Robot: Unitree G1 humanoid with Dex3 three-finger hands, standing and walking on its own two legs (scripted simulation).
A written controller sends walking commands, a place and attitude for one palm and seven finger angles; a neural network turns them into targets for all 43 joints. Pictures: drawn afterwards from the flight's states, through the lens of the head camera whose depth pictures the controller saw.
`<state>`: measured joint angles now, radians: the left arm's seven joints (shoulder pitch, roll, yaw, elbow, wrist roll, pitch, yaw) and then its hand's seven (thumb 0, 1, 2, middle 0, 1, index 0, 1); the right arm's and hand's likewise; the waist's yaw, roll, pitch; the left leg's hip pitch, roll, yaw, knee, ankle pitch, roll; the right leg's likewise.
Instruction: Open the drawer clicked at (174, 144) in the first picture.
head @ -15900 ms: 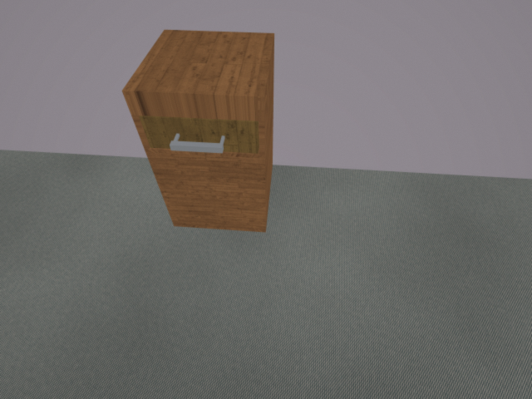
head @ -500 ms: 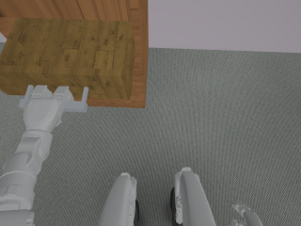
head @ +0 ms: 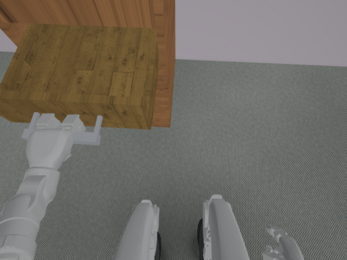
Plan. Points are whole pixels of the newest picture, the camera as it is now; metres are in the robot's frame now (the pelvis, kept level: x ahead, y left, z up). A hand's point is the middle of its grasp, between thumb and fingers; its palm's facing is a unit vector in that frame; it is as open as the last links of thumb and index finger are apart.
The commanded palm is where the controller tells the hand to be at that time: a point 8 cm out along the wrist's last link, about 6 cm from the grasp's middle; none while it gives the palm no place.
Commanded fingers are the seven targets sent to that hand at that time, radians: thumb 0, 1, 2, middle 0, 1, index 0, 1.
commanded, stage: pull the drawer open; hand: left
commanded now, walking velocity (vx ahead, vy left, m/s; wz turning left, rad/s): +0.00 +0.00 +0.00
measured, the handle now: (64, 127) +0.40 +0.28 -0.03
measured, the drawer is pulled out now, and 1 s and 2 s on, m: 0.22 0.30 0.29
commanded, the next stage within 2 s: open the thumb to release the handle in 1.10 s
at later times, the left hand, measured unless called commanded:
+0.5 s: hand (60, 166) +0.32 +0.28 -0.05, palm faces -0.05 -0.03 -1.00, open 5.4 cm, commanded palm +0.28 +0.29 -0.01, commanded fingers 0.00 0.90 0.90 -0.40 -1.35 -0.40 -1.35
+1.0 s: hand (55, 184) +0.27 +0.29 -0.05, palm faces -0.06 -0.02 -1.00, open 5.4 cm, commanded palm +0.24 +0.29 -0.01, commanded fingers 0.00 0.90 0.90 -0.40 -1.35 -0.40 -1.35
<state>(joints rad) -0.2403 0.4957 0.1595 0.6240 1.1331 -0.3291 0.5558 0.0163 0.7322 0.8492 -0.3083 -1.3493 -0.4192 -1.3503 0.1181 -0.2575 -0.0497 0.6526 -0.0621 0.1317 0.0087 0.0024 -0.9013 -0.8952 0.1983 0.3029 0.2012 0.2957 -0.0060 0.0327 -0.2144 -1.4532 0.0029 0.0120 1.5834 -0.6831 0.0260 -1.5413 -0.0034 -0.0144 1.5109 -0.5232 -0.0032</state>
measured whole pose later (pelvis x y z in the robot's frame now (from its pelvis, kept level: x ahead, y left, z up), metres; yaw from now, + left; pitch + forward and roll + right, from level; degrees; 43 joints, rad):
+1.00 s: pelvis +0.00 -0.01 -0.01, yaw +1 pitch +31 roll +0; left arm 0.08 0.47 0.19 0.38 1.11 -0.34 0.59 0.01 0.73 0.85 -0.31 -1.35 -0.42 -1.35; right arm 0.05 -0.24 -0.05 0.63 -0.06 0.10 0.00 0.00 -0.90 -0.90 0.20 0.30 0.20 0.30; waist 0.03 0.03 -0.21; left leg -1.46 0.00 0.01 1.61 -0.70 0.01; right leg -1.56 0.00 -0.02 1.55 -0.54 -0.02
